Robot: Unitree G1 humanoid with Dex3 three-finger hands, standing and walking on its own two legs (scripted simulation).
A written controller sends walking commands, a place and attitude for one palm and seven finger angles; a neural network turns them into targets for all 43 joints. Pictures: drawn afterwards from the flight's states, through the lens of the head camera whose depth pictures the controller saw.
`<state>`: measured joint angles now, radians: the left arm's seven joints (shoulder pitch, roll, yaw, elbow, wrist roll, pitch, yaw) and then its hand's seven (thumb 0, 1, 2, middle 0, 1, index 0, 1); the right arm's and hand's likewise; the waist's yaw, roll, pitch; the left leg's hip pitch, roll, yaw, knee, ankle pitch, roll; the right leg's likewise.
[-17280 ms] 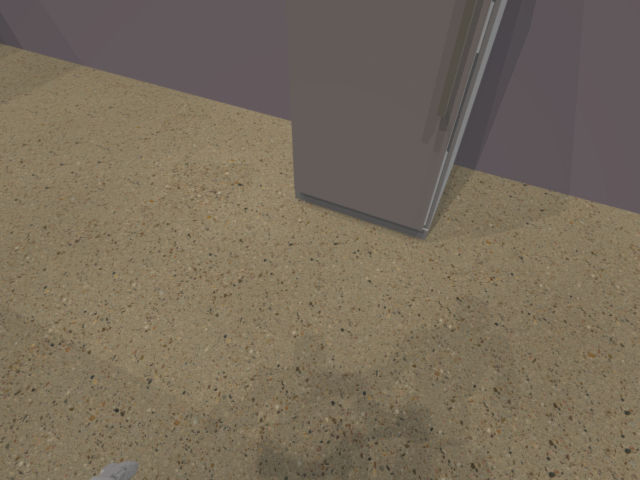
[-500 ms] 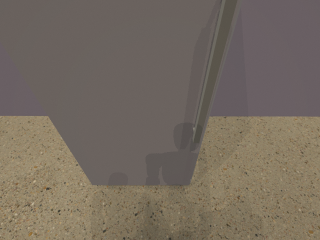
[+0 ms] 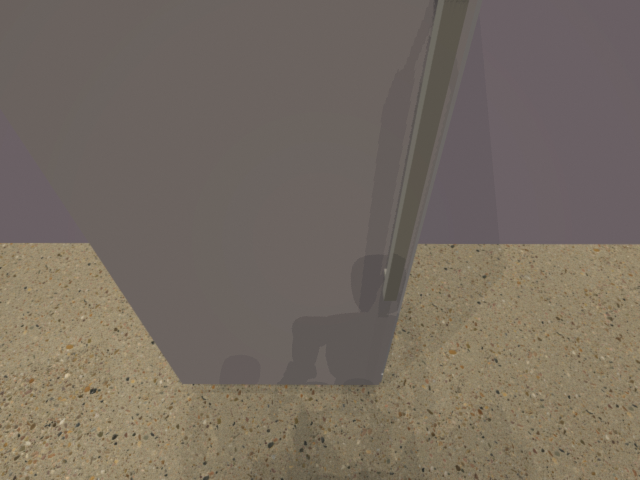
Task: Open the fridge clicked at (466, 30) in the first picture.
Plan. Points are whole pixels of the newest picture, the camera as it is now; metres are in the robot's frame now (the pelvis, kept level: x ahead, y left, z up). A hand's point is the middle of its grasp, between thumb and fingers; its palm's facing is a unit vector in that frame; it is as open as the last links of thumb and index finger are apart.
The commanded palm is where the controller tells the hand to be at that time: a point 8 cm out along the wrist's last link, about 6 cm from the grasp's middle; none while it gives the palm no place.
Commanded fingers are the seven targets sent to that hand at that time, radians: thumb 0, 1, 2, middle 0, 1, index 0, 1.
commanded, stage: look again from close up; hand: right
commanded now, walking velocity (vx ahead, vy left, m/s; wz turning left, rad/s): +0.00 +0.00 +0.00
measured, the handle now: (408, 185) +0.49 -0.10 +0.12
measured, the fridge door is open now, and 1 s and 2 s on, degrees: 0 0 0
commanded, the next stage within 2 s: raise the hand to about handle height in 0.38 s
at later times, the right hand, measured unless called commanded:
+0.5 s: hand out of the picture -0.02 -0.20 -0.18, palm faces -0.01 +0.98 -0.22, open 7.4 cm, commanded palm +0.09 -0.25 -0.07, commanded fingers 0.00 -0.85 -0.88 0.20 0.33 0.20 0.33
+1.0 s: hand out of the picture +0.11 -0.22 -0.03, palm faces +0.15 +0.99 -0.03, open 9.2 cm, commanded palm +0.13 -0.27 -0.01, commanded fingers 0.00 -0.27 -0.63 0.25 0.70 0.25 0.70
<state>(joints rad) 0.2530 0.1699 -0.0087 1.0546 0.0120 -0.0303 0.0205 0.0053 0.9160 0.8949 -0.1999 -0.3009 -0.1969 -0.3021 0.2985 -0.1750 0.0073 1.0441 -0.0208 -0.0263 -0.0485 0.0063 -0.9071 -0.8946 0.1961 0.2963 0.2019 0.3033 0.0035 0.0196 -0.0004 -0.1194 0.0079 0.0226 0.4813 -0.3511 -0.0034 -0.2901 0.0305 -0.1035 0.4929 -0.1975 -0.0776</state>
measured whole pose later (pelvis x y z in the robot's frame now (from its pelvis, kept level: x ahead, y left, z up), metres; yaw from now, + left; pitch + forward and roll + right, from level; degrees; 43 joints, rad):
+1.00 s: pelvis -0.04 +0.02 -0.06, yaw -3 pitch +8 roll +4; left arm 0.23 0.28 0.04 0.51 -0.03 -0.24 0.06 0.01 0.90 0.90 -0.20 -0.30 -0.20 -0.30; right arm 0.51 -0.28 -0.26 0.06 0.32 -0.46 0.33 0.02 -0.49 -0.72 0.23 0.56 0.23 0.57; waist -0.03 0.03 -0.09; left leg -0.61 -0.05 0.12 0.98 -0.52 0.05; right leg -0.80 -0.01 0.00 1.01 -0.35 -0.05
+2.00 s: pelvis -0.03 -0.01 -0.02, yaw -3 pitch +2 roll +3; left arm 0.25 0.25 -0.08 0.56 -0.07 -0.24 0.11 0.01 0.90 0.89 -0.21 -0.30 -0.20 -0.30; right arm 0.04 -0.45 -0.40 0.17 0.36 -0.11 0.46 -0.01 0.49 -0.30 0.30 1.19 0.30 1.20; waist -0.02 -0.03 -0.03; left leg -0.29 -0.02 0.08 0.63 -0.37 0.00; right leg -0.48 0.03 -0.04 0.67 -0.23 -0.09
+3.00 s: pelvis -0.01 +0.01 -0.01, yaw -3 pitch +3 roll +2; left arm 0.26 0.28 -0.05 0.60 -0.08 -0.23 0.11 0.01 0.90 0.89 -0.20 -0.30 -0.20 -0.30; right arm -0.12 -0.43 -0.38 0.35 0.34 -0.10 0.50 -0.01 0.50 -0.30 0.30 1.20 0.30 1.20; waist 0.00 -0.04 -0.03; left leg -0.28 -0.04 0.08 0.61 -0.38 0.03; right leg -0.46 0.01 -0.03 0.65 -0.24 -0.06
